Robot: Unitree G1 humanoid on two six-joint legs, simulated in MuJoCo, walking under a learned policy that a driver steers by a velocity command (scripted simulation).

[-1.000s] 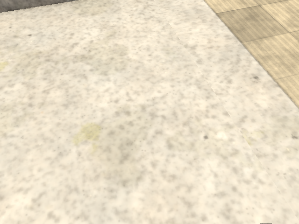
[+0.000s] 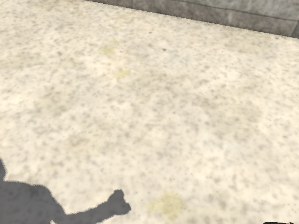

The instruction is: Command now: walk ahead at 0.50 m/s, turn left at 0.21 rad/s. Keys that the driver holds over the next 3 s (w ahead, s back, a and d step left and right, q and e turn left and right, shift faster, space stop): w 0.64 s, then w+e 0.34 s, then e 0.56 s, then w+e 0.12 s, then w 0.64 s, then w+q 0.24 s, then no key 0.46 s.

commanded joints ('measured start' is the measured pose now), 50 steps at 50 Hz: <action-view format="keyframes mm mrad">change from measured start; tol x32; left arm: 1 -84 106 20 -116 22 -30 7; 17 -394 27 -16 -208 15 -11 -54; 24 158 160 37 -92 24 -9 -38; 50 58 121 16 -102 -13 12 7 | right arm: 1 115 -121 -36 -17 -10 -21 -5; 23 361 -51 2 114 -6 -30 -40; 42 -175 -77 -2 -9 3 -63 -10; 50 217 -165 -43 70 -19 -64 -30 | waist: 1 -62 87 -131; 18 -109 85 20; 24 93 -219 -486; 33 -48 -47 -50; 50 -141 187 -240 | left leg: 1 388 271 -385 -327 167 198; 16 440 251 -163 -391 291 144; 21 473 206 -112 -77 788 79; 24 -263 -33 -184 723 -329 -37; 25 -354 27 -164 768 -271 -35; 39 -131 101 -58 16 298 -107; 46 225 65 -60 -168 149 -31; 48 822 462 -610 -198 33 182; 50 677 428 -592 -299 -101 160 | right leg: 1 -395 -69 57 62 125 -21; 18 -334 29 6 -648 429 -58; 21 35 112 -64 -690 394 -125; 24 798 -300 756 -830 189 -362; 30 169 -137 277 -992 378 -266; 44 240 -129 255 -883 356 -202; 50 -482 64 139 121 -55 -33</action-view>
